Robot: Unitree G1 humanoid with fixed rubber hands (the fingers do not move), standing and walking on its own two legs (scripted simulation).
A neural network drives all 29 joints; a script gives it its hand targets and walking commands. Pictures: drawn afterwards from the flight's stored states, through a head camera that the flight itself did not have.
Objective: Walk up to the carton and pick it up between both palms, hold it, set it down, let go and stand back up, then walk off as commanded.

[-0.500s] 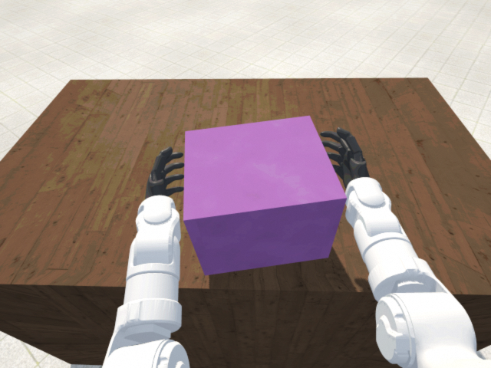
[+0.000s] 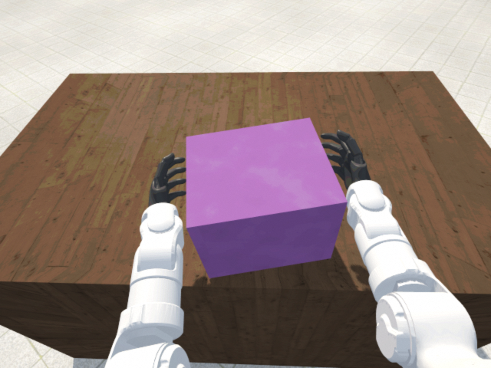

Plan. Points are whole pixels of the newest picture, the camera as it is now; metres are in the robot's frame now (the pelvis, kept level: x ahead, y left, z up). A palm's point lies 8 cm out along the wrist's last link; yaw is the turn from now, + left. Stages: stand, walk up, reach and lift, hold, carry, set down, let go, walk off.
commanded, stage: set down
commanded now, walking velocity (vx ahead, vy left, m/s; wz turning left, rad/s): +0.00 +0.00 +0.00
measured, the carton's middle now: (259, 198) +0.42 +0.01 +0.04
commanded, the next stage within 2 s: none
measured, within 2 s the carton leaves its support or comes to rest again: neither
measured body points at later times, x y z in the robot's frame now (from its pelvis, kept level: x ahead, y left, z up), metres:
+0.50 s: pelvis +0.00 +0.00 +0.00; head +0.03 -0.01 +0.45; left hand +0.38 +0.17 +0.09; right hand +0.44 -0.15 +0.09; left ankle +0.00 +0.15 -0.75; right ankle -0.02 -0.10 -0.75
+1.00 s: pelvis +0.00 +0.00 +0.00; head +0.03 -0.01 +0.45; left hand +0.39 +0.16 +0.08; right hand +0.44 -0.16 +0.09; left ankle +0.00 +0.15 -0.75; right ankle -0.02 -0.10 -0.75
